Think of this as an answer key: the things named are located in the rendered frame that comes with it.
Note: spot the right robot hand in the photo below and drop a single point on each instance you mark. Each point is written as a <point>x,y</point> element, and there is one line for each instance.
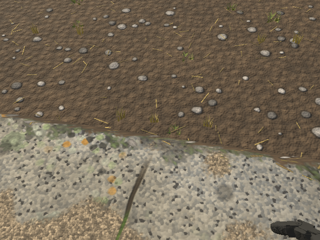
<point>299,229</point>

